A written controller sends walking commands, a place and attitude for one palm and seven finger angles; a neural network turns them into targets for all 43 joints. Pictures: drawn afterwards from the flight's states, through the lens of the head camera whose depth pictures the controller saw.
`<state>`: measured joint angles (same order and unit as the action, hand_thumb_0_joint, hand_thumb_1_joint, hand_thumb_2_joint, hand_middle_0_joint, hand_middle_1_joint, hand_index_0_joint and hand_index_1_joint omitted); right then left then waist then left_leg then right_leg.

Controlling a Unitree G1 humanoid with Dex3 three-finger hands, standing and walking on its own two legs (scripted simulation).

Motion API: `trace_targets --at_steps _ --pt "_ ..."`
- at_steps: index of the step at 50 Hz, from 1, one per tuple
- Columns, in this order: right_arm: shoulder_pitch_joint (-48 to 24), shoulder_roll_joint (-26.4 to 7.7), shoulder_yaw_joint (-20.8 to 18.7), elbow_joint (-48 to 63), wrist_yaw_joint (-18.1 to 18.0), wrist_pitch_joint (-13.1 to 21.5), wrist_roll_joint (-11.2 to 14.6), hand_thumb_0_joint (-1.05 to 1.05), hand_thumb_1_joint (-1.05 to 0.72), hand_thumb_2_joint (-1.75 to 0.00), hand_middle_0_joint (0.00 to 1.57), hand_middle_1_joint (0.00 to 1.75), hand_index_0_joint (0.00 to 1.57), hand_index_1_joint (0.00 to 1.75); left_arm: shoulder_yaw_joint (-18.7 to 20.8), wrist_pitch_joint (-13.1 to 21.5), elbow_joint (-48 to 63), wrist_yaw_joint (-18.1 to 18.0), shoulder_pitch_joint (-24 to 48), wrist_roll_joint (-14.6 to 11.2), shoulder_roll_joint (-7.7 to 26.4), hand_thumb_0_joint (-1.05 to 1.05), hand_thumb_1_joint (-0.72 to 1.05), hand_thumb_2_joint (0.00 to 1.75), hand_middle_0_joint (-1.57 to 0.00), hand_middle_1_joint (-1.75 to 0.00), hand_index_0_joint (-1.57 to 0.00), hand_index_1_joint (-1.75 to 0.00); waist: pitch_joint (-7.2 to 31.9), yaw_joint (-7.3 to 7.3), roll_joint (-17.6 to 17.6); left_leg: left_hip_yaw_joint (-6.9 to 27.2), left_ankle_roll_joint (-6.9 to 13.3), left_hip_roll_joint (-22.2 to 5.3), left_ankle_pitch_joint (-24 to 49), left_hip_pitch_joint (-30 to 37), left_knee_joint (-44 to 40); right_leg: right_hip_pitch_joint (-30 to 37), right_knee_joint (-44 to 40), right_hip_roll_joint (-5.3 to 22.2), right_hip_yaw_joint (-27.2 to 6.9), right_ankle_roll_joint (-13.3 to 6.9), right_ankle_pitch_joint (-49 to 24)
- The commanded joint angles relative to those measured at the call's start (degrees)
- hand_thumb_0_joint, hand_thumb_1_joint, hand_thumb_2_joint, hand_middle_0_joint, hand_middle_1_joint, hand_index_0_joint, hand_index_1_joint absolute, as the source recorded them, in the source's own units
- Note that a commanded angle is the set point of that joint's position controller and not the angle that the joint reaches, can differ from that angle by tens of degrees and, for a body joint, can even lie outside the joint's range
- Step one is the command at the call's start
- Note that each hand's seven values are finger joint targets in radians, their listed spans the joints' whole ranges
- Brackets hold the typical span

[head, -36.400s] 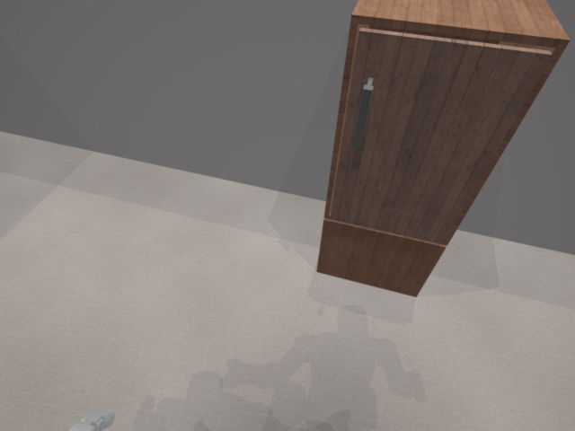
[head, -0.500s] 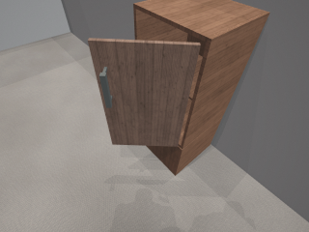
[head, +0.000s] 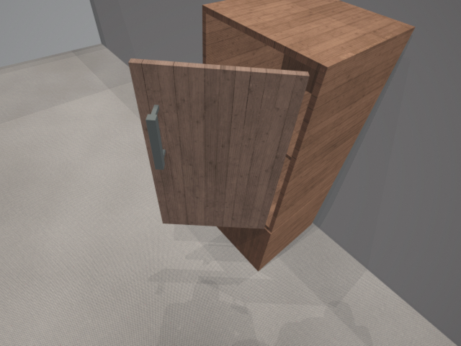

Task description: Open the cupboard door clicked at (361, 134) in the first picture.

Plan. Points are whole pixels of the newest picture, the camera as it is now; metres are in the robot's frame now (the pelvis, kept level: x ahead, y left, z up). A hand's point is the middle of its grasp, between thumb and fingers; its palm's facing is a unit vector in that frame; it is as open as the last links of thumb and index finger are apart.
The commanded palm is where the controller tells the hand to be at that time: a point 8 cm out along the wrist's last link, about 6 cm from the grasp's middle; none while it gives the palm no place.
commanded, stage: come to a stop and stand still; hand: left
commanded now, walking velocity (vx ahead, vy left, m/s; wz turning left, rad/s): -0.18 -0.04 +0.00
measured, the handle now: (157, 138) +0.54 +0.21 +0.03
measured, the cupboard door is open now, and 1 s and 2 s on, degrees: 48 48 48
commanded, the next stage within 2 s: none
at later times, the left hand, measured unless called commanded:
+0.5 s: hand out of the picture +0.01 +0.18 -0.16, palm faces +0.00 -0.97 -0.23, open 7.4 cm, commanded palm none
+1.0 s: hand out of the picture -0.16 +0.18 -0.17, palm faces +0.07 -0.98 -0.17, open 7.4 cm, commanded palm none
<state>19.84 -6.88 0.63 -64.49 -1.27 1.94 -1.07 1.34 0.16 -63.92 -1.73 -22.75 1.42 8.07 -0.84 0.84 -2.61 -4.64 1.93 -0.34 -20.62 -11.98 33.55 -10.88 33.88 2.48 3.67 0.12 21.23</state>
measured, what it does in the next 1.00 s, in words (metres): shifts its weight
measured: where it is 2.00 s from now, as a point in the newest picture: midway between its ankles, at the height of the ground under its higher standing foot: outside the picture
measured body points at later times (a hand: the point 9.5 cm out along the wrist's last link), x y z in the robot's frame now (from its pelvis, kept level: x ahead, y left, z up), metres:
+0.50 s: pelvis -0.06 +0.00 +0.00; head -0.06 +0.00 +0.45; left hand +0.01 +0.23 -0.15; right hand +0.01 -0.25 -0.14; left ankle -0.02 +0.10 -0.73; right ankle -0.04 -0.12 -0.73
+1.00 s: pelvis -0.12 +0.01 +0.00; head -0.14 +0.02 +0.45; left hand -0.16 +0.23 -0.16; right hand -0.13 -0.22 -0.15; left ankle -0.02 +0.10 -0.72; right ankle -0.05 -0.12 -0.72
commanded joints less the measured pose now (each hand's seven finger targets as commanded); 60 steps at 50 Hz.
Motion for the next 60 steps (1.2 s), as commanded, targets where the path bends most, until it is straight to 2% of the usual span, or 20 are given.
trace_targets --at_steps 1,5,8,13,14,15,16,17,18,20,21,23,24,27,47,52,56,58,59,60 --pt "4.5 -7.4 -0.9 0.5 -2.3 0.9 0.8 0.0 -0.9 -0.9 0.2 0.3 0.2 0.3 -0.3 0.9 1.9 -0.9 -2.6 -1.0 2.5 0.0 0.9 0.9 -0.2 -0.3 -0.2 -0.3 -2.0 0.04 10.4 9.9 5.2 -12.3 63.4 8.6 -7.7 -4.1 -4.4 1.3 -0.9 -0.6 -6.6" --pt "2.7 -6.8 -2.1 2.4 -2.5 0.2 1.1 0.0 -0.9 -0.9 0.2 0.3 0.2 0.3 0.6 0.8 2.9 -1.3 -2.2 -0.8 4.6 0.0 0.9 0.9 -0.2 -0.3 -0.2 -0.3 0.9 -0.47 4.2 5.5 1.5 -8.0 56.9 7.1 -5.6 1.3 -3.8 3.4 -1.8 -0.8 -32.5" --pt "1.9 -7.3 -2.9 2.7 -2.4 -0.3 0.8 0.0 -0.9 -0.9 0.2 0.3 0.2 0.3 1.1 0.4 4.8 -1.3 -0.4 -0.6 4.7 0.0 0.9 0.9 -0.2 -0.3 -0.2 -0.3 3.5 -0.58 3.7 5.5 1.9 -8.7 51.7 8.0 -5.6 0.3 -2.5 3.5 -1.9 -0.6 -29.9" --pt "-0.4 -5.5 -2.7 3.6 -1.7 -0.6 0.4 0.0 -0.9 -0.9 0.2 0.3 0.2 0.3 1.1 0.6 5.7 -1.2 0.8 -0.4 5.6 0.0 0.9 0.9 -0.2 -0.3 -0.2 -0.3 4.2 -0.26 1.6 4.3 0.5 -6.3 31.5 2.3 -6.1 3.4 -4.8 6.0 -5.1 -2.2 -33.6" --pt "-5.9 -9.7 -3.5 8.6 -0.9 -0.5 1.5 0.0 -0.9 -0.9 0.2 0.3 0.2 0.3 0.9 0.9 5.1 -3.1 -1.0 -0.2 8.6 0.0 0.9 0.9 -0.2 -0.3 -0.2 -0.3 2.0 0.32 -1.1 2.7 -1.5 -7.1 33.9 1.3 4.6 -1.1 -8.0 7.4 -7.9 -0.8 -49.7" --pt "-5.5 -7.9 -2.7 11.2 -0.2 -1.0 1.3 0.0 -0.9 -0.9 0.2 0.3 0.2 0.3 1.5 1.9 6.7 -2.8 0.8 0.0 11.1 0.0 0.9 0.9 -0.2 -0.3 -0.2 -0.3 2.7 -0.97 -5.0 1.4 -2.1 -3.9 19.8 -5.2 5.7 5.6 -6.7 10.6 -7.3 -2.2 -61.8" --pt "-3.0 -5.3 -2.6 11.0 0.1 -0.7 0.8 0.0 -0.9 -0.9 0.2 0.3 0.2 0.3 1.0 2.2 7.8 -2.5 1.4 -0.2 9.7 0.0 0.9 0.9 -0.2 -0.3 -0.2 -0.3 7.4 -1.61 -10.5 2.1 -1.1 -2.1 3.8 -7.1 3.1 9.7 -3.6 12.1 -7.7 -4.7 -64.2" --pt "-2.5 -5.5 -2.7 11.0 0.0 -0.8 0.7 0.0 -0.9 -0.9 0.2 0.3 0.2 0.3 0.6 2.0 8.8 -2.2 3.0 -0.2 9.1 0.0 0.9 0.9 -0.2 -0.3 -0.2 -0.3 9.4 -1.63 -9.6 1.6 -1.1 -0.9 2.2 -6.2 -0.5 11.6 -1.6 11.5 -6.5 -5.3 -62.2" --pt "-2.8 -5.9 -2.7 10.6 0.0 -1.0 0.7 0.0 -0.9 -0.9 0.2 0.3 0.2 0.3 0.5 1.8 9.6 -2.0 3.4 -0.4 9.3 0.0 0.9 0.9 -0.2 -0.3 -0.2 -0.3 8.7 -1.63 -3.7 1.5 -1.0 -0.7 6.6 -3.0 -3.6 8.8 -1.1 10.3 -6.9 -5.0 -54.9" --pt "-2.7 -7.8 -2.7 10.7 -0.1 -1.2 0.3 0.0 -0.9 -0.9 0.2 0.3 0.2 0.3 0.3 0.9 10.8 -1.6 6.0 -0.6 9.0 0.0 0.9 0.9 -0.2 -0.3 -0.2 -0.3 4.4 -1.77 5.3 5.2 0.2 -5.4 20.7 0.8 -4.8 0.2 -3.5 5.4 -4.8 -3.1 -26.9" --pt "-4.2 -8.7 -2.7 11.2 0.0 -1.2 0.1 0.0 -0.9 -0.9 0.2 0.3 0.2 0.3 0.3 0.3 11.0 -1.5 6.2 -0.5 8.7 0.0 0.9 0.9 -0.2 -0.3 -0.2 -0.3 0.3 -1.03 8.5 7.6 1.0 -6.6 21.3 -2.1 -6.1 -2.0 -4.6 3.6 -3.9 -2.5 -15.9" --pt "-6.4 -9.4 -2.5 12.7 0.2 -1.6 0.0 0.0 -0.9 -0.9 0.2 0.3 0.2 0.3 -0.1 -0.2 11.0 -1.0 5.8 -0.3 8.4 0.0 0.9 0.9 -0.2 -0.3 -0.2 -0.3 -6.0 -0.52 5.9 9.3 1.2 -6.2 6.7 -8.1 -9.8 -4.5 -8.6 2.2 -4.6 -2.3 -2.8" --pt "-6.2 -9.6 -2.7 13.1 0.4 -1.8 -0.1 0.0 -0.9 -0.9 0.2 0.3 0.2 0.3 -0.1 -0.3 11.2 -0.8 6.0 -0.2 8.6 0.0 0.9 0.9 -0.2 -0.3 -0.2 -0.3 -6.8 -0.88 3.1 9.0 0.8 -5.3 -0.2 -9.3 -10.9 -5.7 -10.2 2.6 -5.4 -2.6 1.7" --pt "-4.6 -10.4 -2.9 13.2 0.7 -2.1 -0.6 0.0 -0.9 -0.9 0.2 0.3 0.2 0.3 0.1 -0.5 12.2 -0.4 6.2 -0.1 9.3 0.0 0.9 0.9 -0.2 -0.3 -0.2 -0.3 -6.4 -1.5 3.8 9.5 0.6 -4.6 -8.6 -9.9 -12.8 -8.4 -11.2 2.5 -5.8 -2.7 8.4" --pt "-0.6 -8.6 -2.6 8.0 0.3 -2.1 -0.2 0.0 -0.9 -0.9 0.2 0.3 0.2 0.3 0.1 0.2 7.1 0.2 -3.2 -0.1 5.7 0.0 0.9 0.9 -0.2 -0.3 -0.2 -0.3 -3.0 -0.21 3.1 11.1 0.8 -3.9 -12.0 -13.5 -14.3 -5.9 -10.9 1.5 -7.0 -2.3 8.1" --pt "2.3 -6.5 -2.9 6.3 0.2 -2.9 -0.2 0.0 -0.9 -0.9 0.2 0.3 0.2 0.3 0.7 -0.2 6.4 0.2 -1.6 -0.2 6.3 0.0 0.9 0.9 -0.2 -0.3 -0.2 -0.3 -2.7 -2.07 -2.5 7.1 -0.4 -0.3 -6.3 -7.4 -4.3 -15.1 -16.4 4.3 -10.6 -3.4 16.6" --pt "11.4 -4.4 -3.8 3.5 0.1 -3.7 -0.3 0.0 -0.9 -0.9 0.2 0.3 0.2 0.3 2.2 -1.1 8.9 -0.6 8.8 -0.1 8.5 0.0 0.9 0.9 -0.2 -0.3 -0.2 -0.3 -0.8 -7.4 -7.1 2.4 -1.4 1.2 0.7 6.6 12.5 -31.0 -20.9 8.8 -10.3 -4.6 19.7" --pt "13.1 -3.9 -3.5 3.7 0.3 -2.8 -0.3 0.0 -0.9 -0.9 0.2 0.3 0.2 0.3 2.0 -1.3 9.4 -0.5 9.9 -0.1 7.3 0.0 0.9 0.9 -0.2 -0.3 -0.2 -0.3 -5.4 -6.87 0.2 7.1 -0.3 -1.4 -6.0 2.8 0.9 -31.9 -12.2 5.3 -7.7 -3.3 18.9" --pt "11.7 -6.0 -3.6 4.5 0.0 -2.1 -0.8 0.0 -0.9 -0.9 0.2 0.3 0.2 0.3 1.7 -1.6 9.3 -0.2 7.4 -0.4 5.3 0.0 0.9 0.9 -0.2 -0.3 -0.2 -0.3 -7.0 -5.54 12.1 17.8 1.3 -6.6 -18.8 -5.1 -13.1 -28.8 -0.6 -0.3 -3.9 -1.5 15.3" --pt "7.3 -8.7 -4.1 5.9 -0.5 -1.7 -1.0 0.0 -0.9 -0.9 0.2 0.3 0.2 0.3 1.9 -2.2 8.6 -0.4 3.3 -0.6 3.6 0.0 0.9 0.9 -0.2 -0.3 -0.2 -0.3 -7.3 -2.67 24.5 31.7 3.1 -14.3 -32.7 -20.2 -28.6 -16.7 17.6 -6.0 -0.4 -0.3 7.0"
